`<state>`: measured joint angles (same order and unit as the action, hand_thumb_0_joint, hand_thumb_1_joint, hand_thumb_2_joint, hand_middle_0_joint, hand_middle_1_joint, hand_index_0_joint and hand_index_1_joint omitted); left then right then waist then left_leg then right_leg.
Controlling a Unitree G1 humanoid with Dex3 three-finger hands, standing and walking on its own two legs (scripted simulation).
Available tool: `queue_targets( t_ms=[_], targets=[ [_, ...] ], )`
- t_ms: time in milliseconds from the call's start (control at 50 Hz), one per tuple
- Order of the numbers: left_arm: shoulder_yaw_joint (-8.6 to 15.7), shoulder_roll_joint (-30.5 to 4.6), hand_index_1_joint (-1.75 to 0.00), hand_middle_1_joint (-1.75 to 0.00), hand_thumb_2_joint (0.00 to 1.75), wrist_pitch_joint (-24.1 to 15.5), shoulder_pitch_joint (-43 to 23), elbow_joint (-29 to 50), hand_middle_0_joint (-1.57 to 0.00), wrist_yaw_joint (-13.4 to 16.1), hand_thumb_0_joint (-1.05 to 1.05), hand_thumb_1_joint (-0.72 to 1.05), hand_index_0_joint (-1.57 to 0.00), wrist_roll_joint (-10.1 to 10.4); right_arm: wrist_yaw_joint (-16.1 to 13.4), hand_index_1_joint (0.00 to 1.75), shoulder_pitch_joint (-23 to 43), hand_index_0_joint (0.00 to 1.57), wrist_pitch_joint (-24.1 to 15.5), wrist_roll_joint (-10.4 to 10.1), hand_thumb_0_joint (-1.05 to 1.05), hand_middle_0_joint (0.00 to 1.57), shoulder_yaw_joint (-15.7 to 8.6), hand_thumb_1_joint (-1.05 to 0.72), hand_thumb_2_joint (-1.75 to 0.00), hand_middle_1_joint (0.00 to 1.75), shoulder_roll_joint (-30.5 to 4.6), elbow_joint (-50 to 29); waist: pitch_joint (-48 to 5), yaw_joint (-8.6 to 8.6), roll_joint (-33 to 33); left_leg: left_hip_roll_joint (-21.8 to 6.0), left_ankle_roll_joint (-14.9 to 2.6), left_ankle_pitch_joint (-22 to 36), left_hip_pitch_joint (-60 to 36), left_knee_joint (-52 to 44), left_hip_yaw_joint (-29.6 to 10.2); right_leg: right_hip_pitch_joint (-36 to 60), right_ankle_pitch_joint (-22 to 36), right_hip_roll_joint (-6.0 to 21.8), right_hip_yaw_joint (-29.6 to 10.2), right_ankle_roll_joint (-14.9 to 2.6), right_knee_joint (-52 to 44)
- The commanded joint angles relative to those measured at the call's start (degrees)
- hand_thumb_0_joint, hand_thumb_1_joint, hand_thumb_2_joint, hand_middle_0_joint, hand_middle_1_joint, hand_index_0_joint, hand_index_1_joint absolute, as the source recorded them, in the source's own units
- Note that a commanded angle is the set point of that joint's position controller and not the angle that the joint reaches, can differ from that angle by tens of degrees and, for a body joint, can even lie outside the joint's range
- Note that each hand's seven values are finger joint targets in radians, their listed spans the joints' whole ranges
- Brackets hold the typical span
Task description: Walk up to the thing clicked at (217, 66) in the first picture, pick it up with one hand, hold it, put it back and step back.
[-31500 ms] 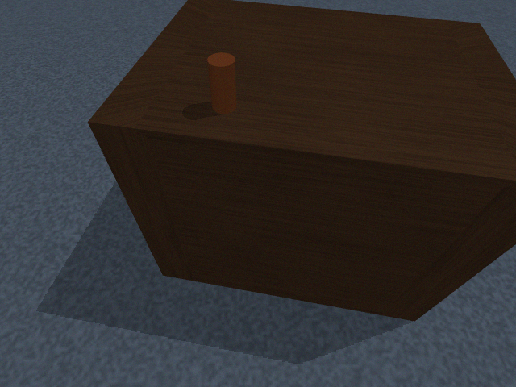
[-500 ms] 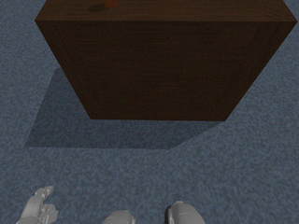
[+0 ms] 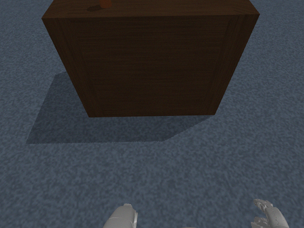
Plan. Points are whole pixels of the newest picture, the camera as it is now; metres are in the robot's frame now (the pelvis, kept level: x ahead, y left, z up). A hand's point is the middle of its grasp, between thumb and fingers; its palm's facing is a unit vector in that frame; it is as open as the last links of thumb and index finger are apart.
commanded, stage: step back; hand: left
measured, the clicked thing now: out of the picture +1.06 +0.28 +0.10
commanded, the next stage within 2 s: stand in 1.08 s
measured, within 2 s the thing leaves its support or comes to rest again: neither
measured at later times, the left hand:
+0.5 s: hand out of the picture +0.02 +0.28 -0.13, palm faces +0.07 -0.92 -0.38, open 7.4 cm
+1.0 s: hand out of the picture +0.06 +0.29 -0.15, palm faces +0.11 -0.93 -0.35, open 7.4 cm
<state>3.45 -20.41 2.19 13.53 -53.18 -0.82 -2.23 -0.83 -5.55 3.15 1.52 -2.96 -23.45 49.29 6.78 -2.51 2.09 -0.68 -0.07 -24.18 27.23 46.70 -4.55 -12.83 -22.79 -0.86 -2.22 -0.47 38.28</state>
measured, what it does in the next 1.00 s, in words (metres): steps on the spot: left foot, then left foot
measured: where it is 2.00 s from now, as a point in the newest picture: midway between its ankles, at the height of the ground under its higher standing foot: outside the picture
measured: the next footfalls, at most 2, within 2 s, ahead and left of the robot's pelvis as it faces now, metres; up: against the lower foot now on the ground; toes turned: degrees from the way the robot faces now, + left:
left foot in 0.22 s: +0.01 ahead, +0.13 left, +0.00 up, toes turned +2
left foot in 0.80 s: +0.09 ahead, +0.15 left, +0.00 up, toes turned +6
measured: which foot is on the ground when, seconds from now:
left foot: up 0.00-0.20, down 0.22-0.52, up 0.54-0.78, down 0.80-1.00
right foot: down 0.00-1.00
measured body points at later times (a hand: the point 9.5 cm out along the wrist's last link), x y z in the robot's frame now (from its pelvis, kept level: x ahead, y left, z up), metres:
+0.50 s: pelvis -0.04 +0.00 +0.01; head -0.03 +0.00 +0.46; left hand +0.01 +0.32 -0.11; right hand +0.03 -0.31 -0.11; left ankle -0.03 +0.13 -0.72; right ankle -0.01 -0.12 -0.72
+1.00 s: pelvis +0.02 +0.02 +0.01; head +0.05 +0.04 +0.46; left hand +0.06 +0.34 -0.12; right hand +0.15 -0.26 -0.11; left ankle +0.05 +0.15 -0.72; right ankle +0.00 -0.12 -0.72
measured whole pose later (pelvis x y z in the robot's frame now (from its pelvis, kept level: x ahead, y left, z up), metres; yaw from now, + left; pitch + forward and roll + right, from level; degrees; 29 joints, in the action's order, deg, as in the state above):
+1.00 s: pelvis +0.02 +0.02 +0.01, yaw +5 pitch -1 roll -1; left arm 2.4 -22.0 0.2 7.8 -58.6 -0.1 -0.1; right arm 0.1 -5.6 -0.7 1.2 -0.9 -18.6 58.7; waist 5.3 -1.6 -1.0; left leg -1.5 0.6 -14.3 18.3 33.9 -0.5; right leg -10.9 -20.2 1.6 1.3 1.0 32.6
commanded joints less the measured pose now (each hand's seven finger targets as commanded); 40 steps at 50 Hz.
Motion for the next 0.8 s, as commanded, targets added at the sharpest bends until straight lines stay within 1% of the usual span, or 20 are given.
queue_targets(
  t_ms=[0, 40, 100, 180, 200, 220, 240, 260, 280, 340, 400, 460, 480, 500, 520, 540, 560, 600, 700, 780],
  targets=[
    [3.93, -15.81, -0.30, -0.30, 0.90, -3.15, -8.96, 6.48, -0.20, 1.94, 0.00, 0.90, -0.20, -0.25, -0.18, 0.30, -0.24, 0.20, -1.76, -0.74, 0.00, 0.20, -2.74, -0.90, -0.90, 0.30, -10.36, -2.01, -0.05, 2.65, -7.56, 4.03, -0.15, -0.81, -1.19, 11.64, -4.16, -9.25, 6.05, 14.05, -12.50, -9.87, -17.71],
    [4.29, -15.23, -0.30, -0.30, 0.90, -3.59, -5.31, 5.18, -0.20, 1.91, 0.00, 0.90, -0.20, -0.16, -0.19, 0.30, -1.84, 0.20, -2.34, -0.49, 0.00, 0.20, -1.89, -0.90, -0.90, 0.30, -8.29, -1.39, -2.79, 1.49, -10.37, 4.14, 0.34, 0.30, -0.80, 9.29, -2.55, -3.91, 11.81, 11.44, -9.21, -8.07, -15.43],
    [4.76, -16.80, -0.30, -0.30, 0.90, -3.84, -2.39, 4.86, -0.20, 1.61, 0.00, 0.90, -0.20, -0.74, 0.34, 0.30, -0.68, 0.20, -3.15, 0.34, 0.00, 0.20, -2.11, -0.90, -0.90, 0.30, -9.03, -1.38, -3.16, -1.17, -12.97, 1.66, 1.12, -3.32, 0.67, -1.70, 0.49, 2.32, 1.05, 13.14, -11.81, -9.07, -15.93],
    [3.83, -16.55, -0.30, -0.30, 0.90, -2.60, -5.09, 5.28, -0.20, 0.90, 0.00, 0.90, -0.20, -0.01, 0.88, 0.30, -6.40, 0.20, -4.62, 0.46, 0.00, 0.20, -2.76, -0.90, -0.90, 0.30, -8.43, 2.32, -5.41, 1.88, -12.59, 3.08, -0.05, 1.83, -16.42, -23.44, 5.21, -4.48, -7.20, 12.96, -9.69, -8.07, -12.86],
    [2.77, -13.77, -0.30, -0.30, 0.90, -2.42, -3.72, 5.24, -0.20, 0.79, 0.00, 0.90, -0.20, 0.02, 0.62, 0.30, -7.69, 0.20, -5.01, 0.75, 0.00, 0.20, -3.37, -0.90, -0.90, 0.30, -9.43, 3.24, -6.67, 2.21, -8.00, 1.94, -0.87, 3.28, -22.61, -26.10, 1.04, -8.13, -5.24, 10.73, -7.12, -6.23, -7.31],
    [2.04, -10.80, -0.30, -0.30, 0.90, -2.37, -2.72, 5.14, -0.20, 0.70, 0.00, 0.90, -0.20, 0.38, 0.42, 0.30, -9.24, 0.20, -5.42, 1.30, 0.00, 0.20, -4.13, -0.90, -0.90, 0.30, -11.65, 3.65, -7.75, 2.48, 0.43, -5.90, -3.64, -4.38, -27.32, -29.53, -12.59, -15.66, -5.70, 6.89, -3.40, -3.85, 1.23],
    [2.01, -10.48, -0.30, -0.30, 0.90, -2.55, -5.26, 4.77, -0.20, 0.83, 0.00, 0.90, -0.20, 1.46, 0.54, 0.30, -7.51, 0.20, -5.54, 1.28, 0.00, 0.20, -4.29, -0.90, -0.90, 0.30, -16.23, 2.89, -5.98, 3.13, 8.36, -16.04, -9.96, -20.49, -20.39, -34.95, -28.83, -18.84, -8.80, 1.24, 3.89, -0.99, 7.54],
    [3.63, -15.59, -0.30, -0.30, 0.90, -2.66, -7.31, 3.87, -0.20, 0.98, 0.00, 0.90, -0.20, 0.70, 0.86, 0.30, -6.04, 0.20, -5.44, 0.87, 0.00, 0.20, -4.99, -0.90, -0.90, 0.30, -18.41, 2.57, -1.84, 3.60, 5.33, -18.43, -13.88, -27.32, -9.80, -37.19, -31.38, -14.37, -10.46, 3.39, -0.44, -1.30, 13.22],
    [3.90, -16.08, -0.30, -0.30, 0.90, -2.78, -5.18, 3.42, -0.20, 0.64, 0.00, 0.90, -0.20, 0.94, 0.94, 0.30, -3.80, 0.20, -5.46, 0.98, 0.00, 0.20, -4.52, -0.90, -0.90, 0.30, -16.70, 1.96, -0.27, 1.83, 4.15, -17.53, -14.00, -25.36, -7.72, -36.29, -27.07, -12.06, -9.05, 4.37, -1.06, -1.25, 13.97],
    [3.32, -13.03, -0.30, -0.30, 0.90, -3.62, -3.78, 1.72, -0.20, 0.03, 0.00, 0.90, -0.20, 1.17, 1.06, 0.30, -4.76, 0.20, -6.03, 1.20, 0.00, 0.20, -3.13, -0.90, -0.90, 0.30, -11.56, 2.31, -0.61, 1.84, 5.27, -11.11, -9.77, -9.80, -12.12, -33.12, -16.06, -11.69, -3.39, 3.72, 0.74, -0.97, 6.06],
    [3.32, -11.61, -0.30, -0.30, 0.90, -3.91, -4.16, 1.00, -0.20, 0.02, 0.00, 0.90, -0.20, 1.07, 1.36, 0.30, -5.03, 0.20, -5.29, 1.10, 0.00, 0.20, -3.57, -0.90, -0.90, 0.30, -12.37, 2.65, -3.49, 3.17, 8.53, -9.99, -9.09, -5.91, -12.46, -31.06, -12.77, -5.53, -2.64, 1.29, 3.61, -0.51, -2.79],
    [3.47, -11.83, -0.30, -0.30, 0.90, -4.67, 0.97, -1.92, -0.20, 0.87, 0.00, 0.90, -0.20, 0.46, 1.49, 0.30, -2.43, 0.20, -3.87, -0.01, 0.00, 0.20, -2.54, -0.90, -0.90, 0.30, -9.59, 1.66, -5.39, -0.63, 5.91, -6.16, -5.86, -6.51, -4.11, -22.69, -5.63, 9.04, 5.33, -0.87, 5.65, -1.32, -14.54],
    [4.04, -13.04, -0.30, -0.30, 0.90, -4.93, 3.33, -2.56, -0.20, 1.22, 0.00, 0.90, -0.20, 0.03, 1.31, 0.30, -2.91, 0.20, -3.78, -0.17, 0.00, 0.20, -1.96, -0.90, -0.90, 0.30, -7.20, 1.13, -7.10, -1.54, 0.45, -3.95, -4.10, -5.10, -0.08, -15.29, -3.22, 14.70, 3.68, 2.73, -0.60, -2.09, -17.09],
    [5.17, -17.59, -0.30, -0.30, 0.90, -5.17, 5.48, -2.66, -0.20, 1.63, 0.00, 0.90, -0.20, -0.79, 1.04, 0.30, -1.28, 0.20, -3.94, -0.42, 0.00, 0.20, -1.17, -0.90, -0.90, 0.30, -4.41, -0.29, -6.96, -3.63, -10.88, 4.16, -1.25, -7.10, 10.15, -2.39, -0.11, 16.23, -12.14, 14.13, -21.04, -6.46, -24.90],
    [5.84, -20.87, -0.30, -0.30, 0.90, -5.25, 1.38, -1.16, -0.20, 1.53, 0.00, 0.90, -0.20, -0.86, 0.36, 0.30, -1.63, 0.20, -3.78, 0.33, 0.00, 0.20, -1.95, -0.90, -0.90, 0.30, -7.28, 0.30, -2.75, -2.57, -9.74, 2.27, -0.52, -7.97, 8.76, 4.29, -1.78, 6.61, -24.71, 23.23, -29.27, -10.94, -29.11],
    [5.61, -20.33, -0.30, -0.30, 0.90, -5.29, -3.11, 0.66, -0.20, 1.41, 0.00, 0.90, -0.20, -0.55, 0.35, 0.30, -4.79, 0.20, -3.91, 0.45, 0.00, 0.20, -2.82, -0.90, -0.90, 0.30, -9.98, 1.90, 0.21, -0.41, -7.11, -0.01, -0.42, -6.10, 5.52, 5.62, -3.19, 1.04, -26.32, 24.21, -29.64, -12.80, -29.21],
    [5.19, -18.40, -0.30, -0.30, 0.90, -5.57, -4.51, 1.43, -0.20, 1.42, 0.00, 0.90, -0.20, -0.18, 0.61, 0.30, -6.42, 0.20, -4.29, 0.21, 0.00, 0.20, -2.78, -0.90, -0.90, 0.30, -10.54, 2.58, 1.37, 0.75, -6.35, -1.18, -0.49, -4.02, 5.30, 5.36, -3.30, 1.38, -20.07, 22.48, -25.75, -13.17, -28.02],
    [4.14, -15.52, -0.30, -0.30, 0.90, -6.26, -4.89, 1.12, -0.20, 1.52, 0.00, 0.90, -0.20, 0.43, 0.86, 0.30, -7.05, 0.20, -4.55, 0.18, 0.00, 0.20, -2.52, -0.90, -0.90, 0.30, -8.68, 4.06, 0.44, 1.46, -5.70, -1.33, -0.39, 0.06, 2.55, 2.63, -4.13, 1.57, -6.49, 17.30, -15.42, -10.20, -25.90],
    [3.41, -15.18, -0.30, -0.30, 0.90, -5.94, -6.86, 1.26, -0.20, 1.25, 0.00, 0.90, -0.20, 0.61, 1.39, 0.30, -6.94, 0.20, -4.90, 0.15, 0.00, 0.20, -1.78, -0.90, -0.90, 0.30, -6.75, 4.51, -4.06, 1.60, -11.06, -0.88, 0.46, 3.38, -7.81, -10.24, 3.94, 0.57, 17.91, 14.25, -4.57, -8.75, -17.91],
    [2.22, -13.34, -0.30, -0.30, 0.90, -4.18, -6.02, 1.25, -0.20, 1.16, 0.00, 0.90, -0.20, 1.49, 0.29, 0.30, -8.33, 0.20, -5.46, 0.19, 0.00, 0.20, -2.53, -0.90, -0.90, 0.30, -7.56, 6.31, -7.84, 2.91, -6.85, 0.09, -1.18, 20.93, -19.78, -21.18, 4.79, -1.88, 28.44, 10.49, 0.28, -4.28, -4.82]
  ],
)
